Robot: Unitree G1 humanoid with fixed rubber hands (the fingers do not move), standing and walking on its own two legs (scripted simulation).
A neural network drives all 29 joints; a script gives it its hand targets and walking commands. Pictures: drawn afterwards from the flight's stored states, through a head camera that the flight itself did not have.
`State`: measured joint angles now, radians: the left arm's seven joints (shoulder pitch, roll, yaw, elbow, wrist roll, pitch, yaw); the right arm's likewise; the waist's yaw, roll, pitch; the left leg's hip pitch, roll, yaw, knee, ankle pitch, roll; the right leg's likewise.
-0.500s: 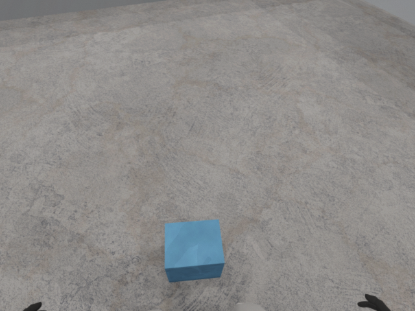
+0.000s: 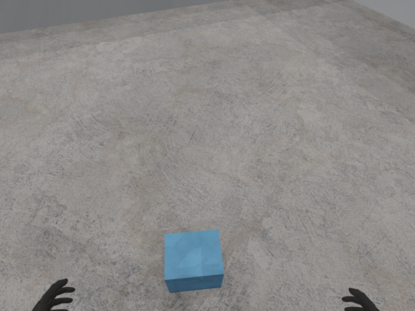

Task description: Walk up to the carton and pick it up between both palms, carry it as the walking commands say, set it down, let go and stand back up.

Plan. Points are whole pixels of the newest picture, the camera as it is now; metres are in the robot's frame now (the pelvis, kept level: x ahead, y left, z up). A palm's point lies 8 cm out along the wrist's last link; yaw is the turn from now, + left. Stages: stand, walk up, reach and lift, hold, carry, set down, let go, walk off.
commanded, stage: walk up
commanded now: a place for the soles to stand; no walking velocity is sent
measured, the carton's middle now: (193, 261) +0.41 +0.04 -0.67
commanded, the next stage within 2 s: stand in 0.26 s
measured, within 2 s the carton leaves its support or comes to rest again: neither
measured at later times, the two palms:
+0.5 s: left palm out of the picture +0.10 +0.33 -0.09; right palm out of the picture +0.12 -0.30 -0.09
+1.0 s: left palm (68, 282) +0.21 +0.30 -0.13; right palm (313, 263) +0.23 -0.25 -0.13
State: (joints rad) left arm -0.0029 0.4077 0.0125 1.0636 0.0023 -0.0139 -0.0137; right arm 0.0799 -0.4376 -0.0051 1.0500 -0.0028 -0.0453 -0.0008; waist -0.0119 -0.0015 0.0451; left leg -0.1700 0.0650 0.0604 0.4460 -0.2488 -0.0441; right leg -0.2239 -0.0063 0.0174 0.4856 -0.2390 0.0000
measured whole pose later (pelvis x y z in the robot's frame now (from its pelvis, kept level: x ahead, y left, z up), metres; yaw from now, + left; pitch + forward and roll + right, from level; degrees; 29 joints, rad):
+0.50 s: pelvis -0.01 +0.01 +0.00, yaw +1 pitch -1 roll +0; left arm 0.04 0.39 0.06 1.01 0.02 0.02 -0.03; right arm 0.06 -0.40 -0.07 0.98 -0.03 0.03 0.03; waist 0.01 0.00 0.08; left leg -0.17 0.05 0.04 0.39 -0.20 -0.03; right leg -0.20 -0.02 0.00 0.39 -0.18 0.01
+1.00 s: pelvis -0.01 +0.00 -0.04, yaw +3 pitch +12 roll +0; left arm -0.12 0.32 0.18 0.60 0.06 0.19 -0.07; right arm -0.11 -0.27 -0.14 0.58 -0.01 0.20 0.01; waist 0.00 -0.01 0.08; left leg -0.65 0.04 -0.02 0.85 -0.40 -0.05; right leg -0.67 -0.02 -0.01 0.85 -0.38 0.01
